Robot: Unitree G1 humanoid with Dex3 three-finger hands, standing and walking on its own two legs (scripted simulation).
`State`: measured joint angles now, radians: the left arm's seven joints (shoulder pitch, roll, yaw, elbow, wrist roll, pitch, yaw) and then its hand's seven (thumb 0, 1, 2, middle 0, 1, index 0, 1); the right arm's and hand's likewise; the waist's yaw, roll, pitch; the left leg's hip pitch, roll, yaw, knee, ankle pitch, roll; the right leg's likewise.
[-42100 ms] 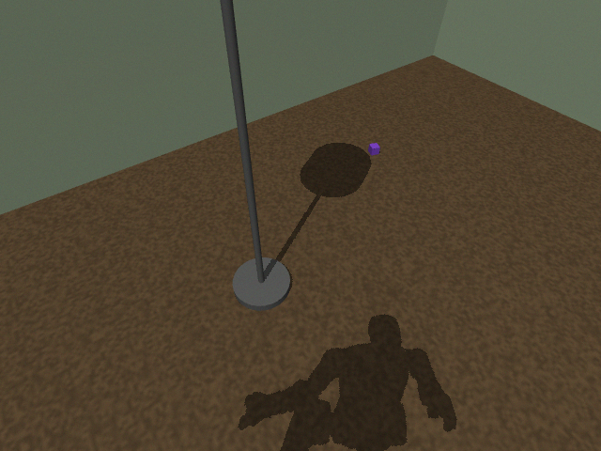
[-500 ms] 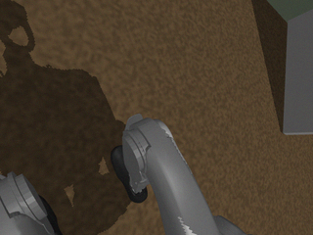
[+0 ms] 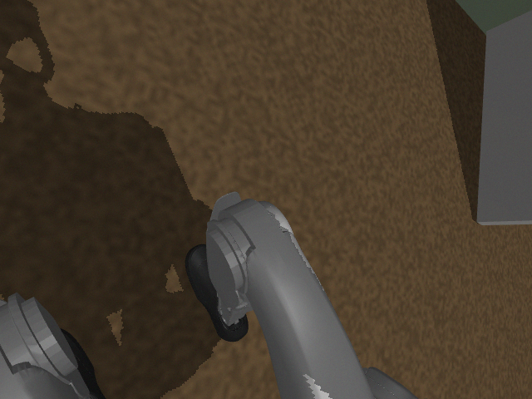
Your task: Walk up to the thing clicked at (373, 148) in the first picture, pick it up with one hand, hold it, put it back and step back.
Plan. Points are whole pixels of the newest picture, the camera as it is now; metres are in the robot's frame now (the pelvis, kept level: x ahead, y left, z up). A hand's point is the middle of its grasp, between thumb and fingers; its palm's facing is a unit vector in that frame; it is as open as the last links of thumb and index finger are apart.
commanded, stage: withdraw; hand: left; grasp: from above
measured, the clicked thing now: out of the picture +0.46 +0.37 -0.30
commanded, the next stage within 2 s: home in 0.80 s
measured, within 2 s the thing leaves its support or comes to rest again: neither
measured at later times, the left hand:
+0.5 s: hand out of the picture +0.41 +0.37 -0.11, palm faces -0.48 -0.15 -0.86, open 13.4 cm
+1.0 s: hand out of the picture +0.45 +0.35 -0.16, palm faces -0.38 -0.11 -0.92, open 12.7 cm
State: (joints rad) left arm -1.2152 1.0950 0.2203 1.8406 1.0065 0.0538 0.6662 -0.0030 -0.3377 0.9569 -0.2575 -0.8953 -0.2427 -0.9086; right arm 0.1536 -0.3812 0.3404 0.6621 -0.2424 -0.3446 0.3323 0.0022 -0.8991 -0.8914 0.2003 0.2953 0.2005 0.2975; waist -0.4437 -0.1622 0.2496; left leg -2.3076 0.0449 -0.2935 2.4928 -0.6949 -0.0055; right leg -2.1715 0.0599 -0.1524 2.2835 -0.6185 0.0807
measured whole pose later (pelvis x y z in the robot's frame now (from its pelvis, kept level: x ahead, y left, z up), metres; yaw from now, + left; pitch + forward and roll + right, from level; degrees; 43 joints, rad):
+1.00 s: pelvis +0.01 -0.01 +0.00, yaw +7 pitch +32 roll -9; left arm -0.94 0.82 0.14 1.34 1.23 -0.17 0.34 0.00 -0.24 0.84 -0.28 -0.76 -0.27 -0.76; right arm 0.20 -0.28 0.12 0.69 -0.14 -0.04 0.13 0.00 -0.89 -0.89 0.20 0.29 0.20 0.30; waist -0.29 -0.02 0.01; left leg -2.35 0.02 -0.18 2.43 -0.65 -0.03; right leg -2.26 0.02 -0.06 2.33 -0.63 0.06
